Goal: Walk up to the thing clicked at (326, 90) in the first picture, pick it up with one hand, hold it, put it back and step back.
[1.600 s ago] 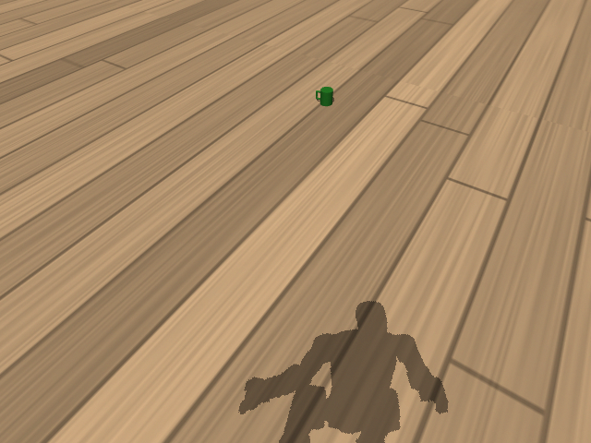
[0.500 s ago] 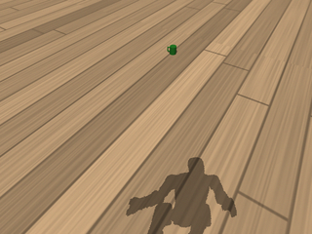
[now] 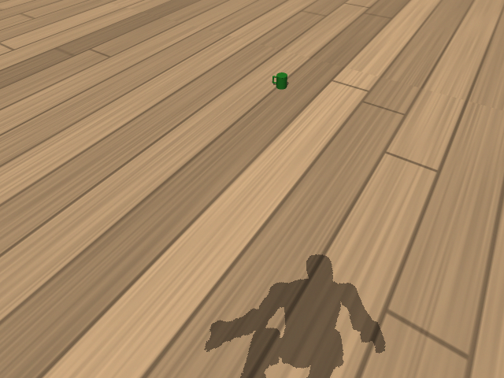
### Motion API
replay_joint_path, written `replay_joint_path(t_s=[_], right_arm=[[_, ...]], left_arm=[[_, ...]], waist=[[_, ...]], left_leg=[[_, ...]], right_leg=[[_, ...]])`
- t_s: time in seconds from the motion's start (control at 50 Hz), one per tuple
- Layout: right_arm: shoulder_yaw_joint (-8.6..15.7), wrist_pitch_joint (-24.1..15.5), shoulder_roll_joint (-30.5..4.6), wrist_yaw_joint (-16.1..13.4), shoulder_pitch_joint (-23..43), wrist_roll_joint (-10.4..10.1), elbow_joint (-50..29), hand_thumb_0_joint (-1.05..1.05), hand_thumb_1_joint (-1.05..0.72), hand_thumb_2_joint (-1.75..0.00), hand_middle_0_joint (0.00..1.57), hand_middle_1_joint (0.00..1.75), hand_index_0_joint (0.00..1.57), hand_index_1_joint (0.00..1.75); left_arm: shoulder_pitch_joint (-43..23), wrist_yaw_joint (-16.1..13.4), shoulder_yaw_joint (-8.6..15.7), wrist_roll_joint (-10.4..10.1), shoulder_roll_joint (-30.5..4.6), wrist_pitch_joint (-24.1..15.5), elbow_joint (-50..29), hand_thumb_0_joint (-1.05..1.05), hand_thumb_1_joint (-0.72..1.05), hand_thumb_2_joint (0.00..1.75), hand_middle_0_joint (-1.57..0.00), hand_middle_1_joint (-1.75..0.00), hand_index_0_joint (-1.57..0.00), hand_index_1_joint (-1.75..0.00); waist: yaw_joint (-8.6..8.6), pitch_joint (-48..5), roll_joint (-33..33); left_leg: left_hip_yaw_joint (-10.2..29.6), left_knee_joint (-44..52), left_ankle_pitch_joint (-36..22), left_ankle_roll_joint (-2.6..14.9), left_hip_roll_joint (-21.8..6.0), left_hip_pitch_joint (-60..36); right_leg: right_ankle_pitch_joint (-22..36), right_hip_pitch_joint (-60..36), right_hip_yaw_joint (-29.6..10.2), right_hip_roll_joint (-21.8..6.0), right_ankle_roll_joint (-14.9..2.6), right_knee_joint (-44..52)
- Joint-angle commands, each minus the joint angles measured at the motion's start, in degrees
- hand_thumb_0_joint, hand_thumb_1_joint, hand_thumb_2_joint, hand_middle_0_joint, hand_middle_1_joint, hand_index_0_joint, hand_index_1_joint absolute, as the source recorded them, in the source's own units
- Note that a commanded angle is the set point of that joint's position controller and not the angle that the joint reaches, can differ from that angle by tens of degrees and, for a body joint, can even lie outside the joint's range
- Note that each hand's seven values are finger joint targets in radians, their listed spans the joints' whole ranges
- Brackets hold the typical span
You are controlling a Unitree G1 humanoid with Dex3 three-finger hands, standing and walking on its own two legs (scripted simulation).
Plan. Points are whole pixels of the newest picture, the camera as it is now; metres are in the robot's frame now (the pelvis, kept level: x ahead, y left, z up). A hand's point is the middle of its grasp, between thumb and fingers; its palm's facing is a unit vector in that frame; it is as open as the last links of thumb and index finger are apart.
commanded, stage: stand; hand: left
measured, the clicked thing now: (279, 80) +2.23 -0.12 -0.73
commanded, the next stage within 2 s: walk up in 0.82 s
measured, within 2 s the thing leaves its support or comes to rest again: neither
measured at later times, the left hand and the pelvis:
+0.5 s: hand out of the picture +0.07 +0.25 -0.16, palm faces -0.02 -0.94 -0.34, open 7.3 cm; pelvis +0.00 +0.00 +0.00, yaw +0 degrees
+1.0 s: hand out of the picture +0.11 +0.26 -0.15, palm faces -0.06 -0.93 -0.36, open 7.3 cm; pelvis +0.02 -0.02 -0.01, yaw -2 degrees
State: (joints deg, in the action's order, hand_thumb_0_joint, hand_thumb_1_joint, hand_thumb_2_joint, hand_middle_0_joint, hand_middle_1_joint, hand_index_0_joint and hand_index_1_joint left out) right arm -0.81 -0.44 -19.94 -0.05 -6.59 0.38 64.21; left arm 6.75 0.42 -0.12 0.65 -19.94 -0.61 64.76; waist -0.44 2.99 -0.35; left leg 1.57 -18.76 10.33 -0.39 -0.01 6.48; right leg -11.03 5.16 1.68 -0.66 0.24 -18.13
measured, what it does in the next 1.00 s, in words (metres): lifts its right foot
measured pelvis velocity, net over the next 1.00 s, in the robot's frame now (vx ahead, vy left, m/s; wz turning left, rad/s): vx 0.02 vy -0.02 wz -0.04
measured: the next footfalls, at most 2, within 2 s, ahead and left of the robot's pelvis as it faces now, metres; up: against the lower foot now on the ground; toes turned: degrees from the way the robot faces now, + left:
right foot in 1.16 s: +0.21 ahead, -0.25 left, +0.00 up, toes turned -9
left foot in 1.62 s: +0.48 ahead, +0.00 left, +0.00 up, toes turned +4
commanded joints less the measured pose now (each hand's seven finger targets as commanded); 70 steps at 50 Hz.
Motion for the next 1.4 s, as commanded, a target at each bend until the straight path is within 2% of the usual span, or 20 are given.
replay_joint_path(t_s=[0.0, 0.78, 0.8, 0.82, 0.84, 0.88, 0.9, 0.92, 0.94, 0.98, 1.02, 1.08, 1.12, 1.14, 1.16, 1.18, 1.2, 1.22, 1.28, 1.38], right_arm=[[2.37, -1.44, -12.02, -0.74, 1.78, 0.05, -3.43, 0.00, -0.90, -0.90, 0.20, 0.30, 0.20, 0.30], [2.32, -1.42, -12.27, -0.70, 1.35, 0.00, -3.33, 0.00, -0.90, -0.90, 0.20, 0.30, 0.20, 0.30], [7.25, -3.12, -19.47, 0.61, -3.27, 1.10, -6.58, 0.00, -0.90, -0.90, 0.20, 0.30, 0.20, 0.30], [8.19, -3.62, -20.32, 1.22, -3.79, 1.70, -5.93, 0.00, -0.90, -0.90, 0.20, 0.30, 0.20, 0.30], [8.74, -3.77, -21.06, 1.55, -5.15, 2.01, -6.06, 0.00, -0.90, -0.90, 0.20, 0.30, 0.20, 0.30], [10.28, -4.41, -22.00, 1.60, -8.59, 1.87, -6.82, 0.00, -0.90, -0.90, 0.20, 0.30, 0.20, 0.30], [10.66, -5.09, -22.62, 1.31, -8.24, 1.73, -7.61, 0.00, -0.90, -0.90, 0.20, 0.30, 0.20, 0.30], [10.79, -5.37, -22.29, 1.22, -8.19, 1.47, -8.15, 0.00, -0.90, -0.90, 0.20, 0.30, 0.20, 0.30], [10.28, -5.50, -21.08, 1.28, -8.84, 1.40, -8.22, 0.00, -0.90, -0.90, 0.20, 0.30, 0.20, 0.30], [10.71, -5.50, -21.75, 1.62, -3.60, 1.85, -10.54, 0.00, -0.90, -0.90, 0.20, 0.30, 0.20, 0.30], [10.45, -5.63, -21.47, 2.12, 0.95, 2.00, -11.83, 0.00, -0.90, -0.90, 0.20, 0.30, 0.20, 0.30], [10.21, -5.38, -20.89, 2.63, 2.26, 2.22, -11.99, 0.00, -0.90, -0.90, 0.20, 0.30, 0.20, 0.30], [9.66, -4.78, -19.49, 2.49, 4.30, 2.18, -12.40, 0.00, -0.90, -0.90, 0.20, 0.30, 0.20, 0.30], [8.78, -4.60, -17.36, 2.33, 4.70, 2.48, -12.55, 0.00, -0.90, -0.90, 0.20, 0.30, 0.20, 0.30], [7.02, -4.56, -12.05, 2.46, 3.30, 2.43, -13.65, 0.00, -0.90, -0.90, 0.20, 0.30, 0.20, 0.30], [6.38, -4.47, -11.72, 2.59, 1.73, 0.97, -14.78, 0.00, -0.90, -0.90, 0.20, 0.30, 0.20, 0.30], [7.85, -4.22, -17.25, 2.41, 0.91, 1.01, -14.36, 0.00, -0.90, -0.90, 0.20, 0.30, 0.20, 0.30], [8.46, -4.53, -20.10, 2.68, 1.84, 0.86, -13.51, 0.00, -0.90, -0.90, 0.20, 0.30, 0.20, 0.30], [7.94, -4.52, -18.66, 3.84, -4.99, -0.33, -9.87, 0.00, -0.90, -0.90, 0.20, 0.30, 0.20, 0.30], [8.53, -3.21, -17.56, 5.74, -3.27, 0.36, -12.57, 0.00, -0.90, -0.90, 0.20, 0.30, 0.20, 0.30]], left_arm=[[-1.98, -1.00, 2.31, -0.11, -11.94, -1.25, -3.34, 0.00, 0.90, 0.90, -0.20, -0.30, -0.20, -0.30], [-1.46, -0.86, 2.42, -0.07, -12.10, -1.11, -3.11, 0.00, 0.90, 0.90, -0.20, -0.30, -0.20, -0.30], [0.08, 1.77, 7.67, 1.45, -19.56, -1.74, -7.84, 0.00, 0.90, 0.90, -0.20, -0.30, -0.20, -0.30], [-3.05, 2.63, 7.84, 1.95, -18.85, -1.62, -8.26, 0.00, 0.90, 0.90, -0.20, -0.30, -0.20, -0.30], [-6.25, 3.24, 7.65, 1.98, -17.01, -1.47, -9.85, 0.00, 0.90, 0.90, -0.20, -0.30, -0.20, -0.30], [-11.25, 4.16, 7.28, 2.26, -14.46, -1.63, -12.77, 0.00, 0.90, 0.90, -0.20, -0.30, -0.20, -0.30], [-12.58, 4.39, 7.31, 2.09, -14.92, -1.91, -13.99, 0.00, 0.90, 0.90, -0.20, -0.30, -0.20, -0.30], [-12.32, 4.82, 7.36, 1.87, -15.83, -2.37, -14.28, 0.00, 0.90, 0.90, -0.20, -0.30, -0.20, -0.30], [-11.21, 5.18, 7.35, 1.84, -16.13, -2.65, -13.68, 0.00, 0.90, 0.90, -0.20, -0.30, -0.20, -0.30], [-7.03, 6.25, 7.75, 1.45, -16.48, -2.09, -13.20, 0.00, 0.90, 0.90, -0.20, -0.30, -0.20, -0.30], [-3.88, 6.82, 7.76, 1.19, -16.15, -1.99, -12.35, 0.00, 0.90, 0.90, -0.20, -0.30, -0.20, -0.30], [-0.53, 6.86, 8.35, 1.19, -15.79, -1.91, -11.21, 0.00, 0.90, 0.90, -0.20, -0.30, -0.20, -0.30], [6.53, 6.20, 9.08, 1.26, -16.71, -2.18, -8.56, 0.00, 0.90, 0.90, -0.20, -0.30, -0.20, -0.30], [14.96, 5.34, 10.28, 1.26, -18.87, -2.66, -6.15, 0.00, 0.90, 0.90, -0.20, -0.30, -0.20, -0.30], [22.37, 4.12, 11.89, 1.84, -23.65, -3.19, -4.78, 0.00, 0.90, 0.90, -0.20, -0.30, -0.20, -0.30], [19.34, 3.48, 12.11, 2.30, -26.35, -3.56, -7.83, 0.00, 0.90, 0.90, -0.20, -0.30, -0.20, -0.30], [11.26, 3.56, 11.54, 1.17, -28.25, -3.56, -10.67, 0.00, 0.90, 0.90, -0.20, -0.30, -0.20, -0.30], [5.92, 3.54, 11.22, 0.74, -28.49, -3.83, -12.69, 0.00, 0.90, 0.90, -0.20, -0.30, -0.20, -0.30], [0.64, 3.06, 9.42, 0.11, -22.16, -4.72, -13.77, 0.00, 0.90, 0.90, -0.20, -0.30, -0.20, -0.30], [1.49, 3.18, 8.58, -0.21, -21.01, -5.61, -14.46, 0.00, 0.90, 0.90, -0.20, -0.30, -0.20, -0.30]], waist=[[0.35, -3.95, -0.01], [0.18, -3.63, -0.24], [0.15, -12.07, 2.90], [1.41, -7.64, 0.84], [2.81, -3.51, -3.02], [5.81, 2.12, -8.00], [5.50, 3.22, -5.79], [4.93, 1.90, -4.03], [4.71, -0.56, -3.03], [1.96, -0.46, -8.31], [-0.66, 0.39, -11.21], [-2.47, -0.14, -10.62], [-6.68, -1.25, -3.69], [-10.95, -6.00, 5.26], [-14.05, -7.48, 22.24], [-11.53, -5.79, 23.14], [-7.72, -1.02, 15.52], [-5.48, 4.06, 10.95], [-0.06, 3.26, 8.04], [0.06, 5.06, 7.65]], left_leg=[[5.19, 2.34, -9.65, 1.82, -7.00, -0.12], [5.18, 3.06, -8.67, 1.55, -6.93, 0.17], [6.96, -1.91, 23.44, 6.32, -6.96, -1.28], [9.03, -1.29, 30.36, 7.24, -8.47, 0.48], [12.76, 1.88, 34.52, 8.48, -10.48, -1.79], [26.41, 10.65, 33.96, 14.63, -22.14, -8.23], [28.92, 12.53, 30.45, 15.87, -25.16, -9.84], [28.39, 12.72, 28.26, 15.99, -25.18, -12.13], [24.97, 12.47, 28.24, 14.85, -21.89, -13.55], [18.42, 13.54, 30.31, 13.14, -20.20, -7.32], [11.03, 12.44, 26.52, 11.12, -16.58, 0.74], [3.47, 7.79, 23.30, 9.06, -12.29, 7.97], [-1.57, -2.33, 25.17, 7.20, -9.61, 18.10], [-5.15, -19.00, 19.89, 5.85, -6.24, 24.01], [-9.17, -39.91, 26.70, 4.36, 1.04, 35.51], [-1.56, -49.99, 23.29, 2.03, 3.57, 41.09], [3.09, -51.56, 18.68, 1.58, -1.00, 36.78], [3.86, -51.11, 15.20, 1.71, -4.74, 35.52], [3.71, -44.28, 8.77, 2.30, -7.68, 27.47], [-0.92, -32.89, 2.65, -0.32, -7.51, 26.25]], right_leg=[[8.32, -0.81, -5.73, -7.34, -1.57, 2.87], [7.45, -1.23, -5.92, -7.21, -1.63, 3.15], [-22.45, -0.06, -6.36, -4.96, -3.87, -2.93], [-28.47, 8.36, -6.66, -5.42, -4.55, -7.56], [-27.86, 18.49, -5.08, -3.97, -3.65, -11.90], [-16.69, 35.02, -2.68, -2.59, -1.72, -28.05], [-15.92, 37.86, -7.53, -5.65, -1.65, -29.75], [-16.02, 37.43, -8.85, -6.78, -1.64, -28.88], [-15.10, 37.38, -8.28, -6.31, -1.30, -30.23], [-14.64, 31.41, -6.30, -7.28, -0.51, -27.41], [-10.98, 22.17, -3.55, -6.76, -0.17, -23.34], [-5.34, 9.62, 1.70, -4.40, 0.31, -16.85], [0.57, -5.03, 5.28, -2.38, 0.12, -12.88], [-2.72, -16.86, 5.26, -1.06, -0.53, -11.89], [-18.40, -23.46, -6.32, -6.90, -2.17, -4.50], [-40.54, -16.93, -32.43, -19.66, -6.12, 9.08], [-50.52, -4.72, -42.63, -25.56, -10.55, 16.11], [-47.14, 2.22, -42.20, -25.74, -13.41, 16.48], [-30.32, 6.77, -20.64, -17.07, -9.67, 11.18], [-26.55, 10.65, -11.54, -14.28, -10.93, 12.92]])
